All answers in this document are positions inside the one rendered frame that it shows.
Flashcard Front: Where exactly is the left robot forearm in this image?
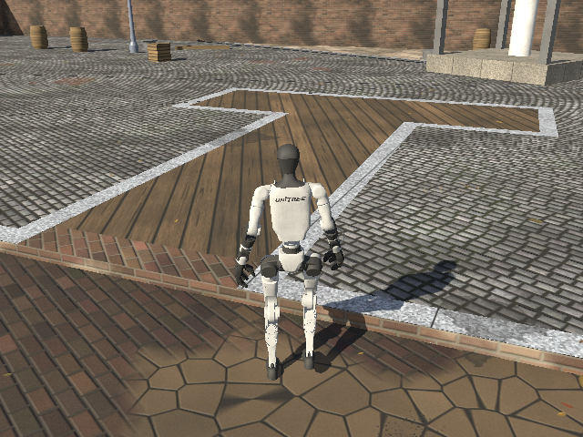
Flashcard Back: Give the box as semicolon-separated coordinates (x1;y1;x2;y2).
236;222;256;265

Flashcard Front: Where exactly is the right robot upper arm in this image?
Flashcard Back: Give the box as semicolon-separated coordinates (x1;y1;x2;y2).
308;182;334;231

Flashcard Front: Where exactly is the robot left hand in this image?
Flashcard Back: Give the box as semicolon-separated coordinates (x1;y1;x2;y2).
234;262;255;288

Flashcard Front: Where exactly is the left robot upper arm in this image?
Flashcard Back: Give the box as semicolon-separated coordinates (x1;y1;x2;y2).
247;185;271;237

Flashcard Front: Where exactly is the robot left foot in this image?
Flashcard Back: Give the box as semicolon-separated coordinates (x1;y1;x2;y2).
266;357;279;381

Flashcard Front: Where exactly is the right robot thigh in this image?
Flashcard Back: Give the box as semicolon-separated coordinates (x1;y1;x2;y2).
302;253;322;310

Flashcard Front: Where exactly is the right robot forearm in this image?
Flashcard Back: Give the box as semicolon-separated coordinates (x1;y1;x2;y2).
324;217;342;253

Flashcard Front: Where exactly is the robot right hand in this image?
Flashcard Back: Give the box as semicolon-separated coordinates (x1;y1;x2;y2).
323;250;344;270

